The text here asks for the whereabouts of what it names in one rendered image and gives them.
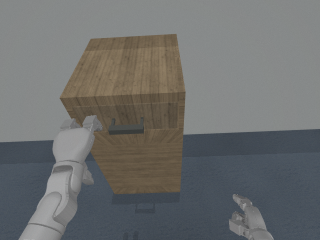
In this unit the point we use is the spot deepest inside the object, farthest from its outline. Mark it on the left robot hand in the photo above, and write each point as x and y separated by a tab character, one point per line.
74	143

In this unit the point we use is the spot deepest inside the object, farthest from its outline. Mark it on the right robot forearm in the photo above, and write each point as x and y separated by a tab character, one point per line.
259	234

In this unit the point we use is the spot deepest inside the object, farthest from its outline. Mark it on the cabinet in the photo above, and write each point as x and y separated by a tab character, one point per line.
133	70

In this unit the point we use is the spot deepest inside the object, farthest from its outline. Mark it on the right robot hand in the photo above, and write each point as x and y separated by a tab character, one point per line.
240	223

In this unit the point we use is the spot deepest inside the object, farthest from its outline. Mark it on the handle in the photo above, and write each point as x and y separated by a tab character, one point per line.
126	129

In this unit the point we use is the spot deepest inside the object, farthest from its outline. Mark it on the left robot forearm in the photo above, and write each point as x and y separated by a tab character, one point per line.
59	203

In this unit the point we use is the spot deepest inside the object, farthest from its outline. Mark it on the drawer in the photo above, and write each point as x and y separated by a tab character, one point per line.
156	115

